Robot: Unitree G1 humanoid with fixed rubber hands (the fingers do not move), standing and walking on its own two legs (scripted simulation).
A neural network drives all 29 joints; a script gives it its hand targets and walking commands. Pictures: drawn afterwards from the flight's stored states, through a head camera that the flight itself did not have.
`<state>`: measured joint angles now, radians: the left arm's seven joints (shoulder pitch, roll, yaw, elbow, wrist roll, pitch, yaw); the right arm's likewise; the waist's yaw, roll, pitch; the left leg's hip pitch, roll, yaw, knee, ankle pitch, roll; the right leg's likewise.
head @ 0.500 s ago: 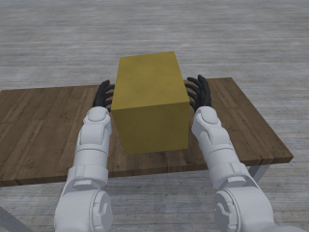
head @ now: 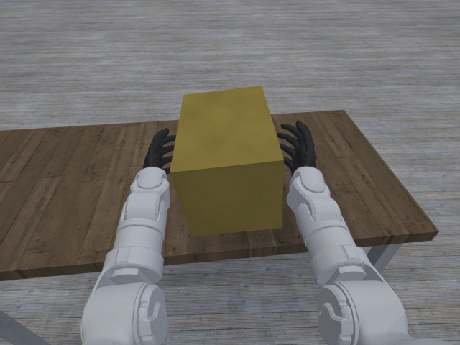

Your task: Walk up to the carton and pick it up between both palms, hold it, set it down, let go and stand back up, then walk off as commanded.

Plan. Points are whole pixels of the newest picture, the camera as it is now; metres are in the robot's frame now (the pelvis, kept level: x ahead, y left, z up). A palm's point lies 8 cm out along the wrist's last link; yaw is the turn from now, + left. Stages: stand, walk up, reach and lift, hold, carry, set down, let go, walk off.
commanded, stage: set down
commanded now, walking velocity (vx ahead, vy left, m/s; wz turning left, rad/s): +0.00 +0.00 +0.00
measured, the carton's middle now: (228, 156) +0.47 -0.01 +0.12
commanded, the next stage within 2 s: none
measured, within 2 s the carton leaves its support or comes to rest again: neither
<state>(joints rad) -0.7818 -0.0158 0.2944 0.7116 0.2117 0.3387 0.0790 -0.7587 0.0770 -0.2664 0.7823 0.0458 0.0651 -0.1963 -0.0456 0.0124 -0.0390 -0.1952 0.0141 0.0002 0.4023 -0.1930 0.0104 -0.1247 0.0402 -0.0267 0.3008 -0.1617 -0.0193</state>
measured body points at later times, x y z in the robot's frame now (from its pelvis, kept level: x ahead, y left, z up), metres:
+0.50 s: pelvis +0.01 +0.00 +0.00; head -0.01 +0.01 +0.45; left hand +0.43 +0.12 +0.12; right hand +0.42 -0.14 +0.13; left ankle +0.01 +0.11 -0.75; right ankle +0.00 -0.11 -0.75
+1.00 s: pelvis +0.04 +0.01 +0.00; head +0.04 +0.01 +0.45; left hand +0.46 +0.13 +0.10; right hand +0.44 -0.14 +0.10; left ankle +0.01 +0.11 -0.75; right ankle +0.00 -0.11 -0.75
